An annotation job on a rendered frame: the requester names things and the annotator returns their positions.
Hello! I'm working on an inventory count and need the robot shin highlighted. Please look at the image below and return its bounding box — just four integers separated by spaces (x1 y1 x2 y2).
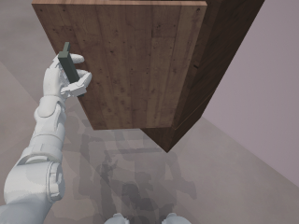
113 213 123 217
167 213 177 217

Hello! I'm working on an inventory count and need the robot right shin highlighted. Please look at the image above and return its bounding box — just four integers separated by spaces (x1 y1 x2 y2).
167 213 177 217

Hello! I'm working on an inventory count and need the cupboard door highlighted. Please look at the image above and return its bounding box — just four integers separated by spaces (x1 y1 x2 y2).
31 0 207 131

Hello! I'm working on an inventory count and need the robot left shin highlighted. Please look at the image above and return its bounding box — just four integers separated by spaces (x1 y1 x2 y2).
113 213 123 217

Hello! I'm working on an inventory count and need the robot left forearm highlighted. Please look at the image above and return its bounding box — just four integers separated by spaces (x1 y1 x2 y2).
4 95 66 204

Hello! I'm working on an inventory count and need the handle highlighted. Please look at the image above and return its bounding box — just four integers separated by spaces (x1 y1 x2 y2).
57 42 85 97

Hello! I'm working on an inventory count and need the left robot upper arm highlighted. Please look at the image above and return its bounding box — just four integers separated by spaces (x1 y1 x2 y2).
0 161 65 224

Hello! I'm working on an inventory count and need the left robot hand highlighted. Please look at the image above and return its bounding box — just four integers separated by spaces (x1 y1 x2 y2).
43 53 93 103

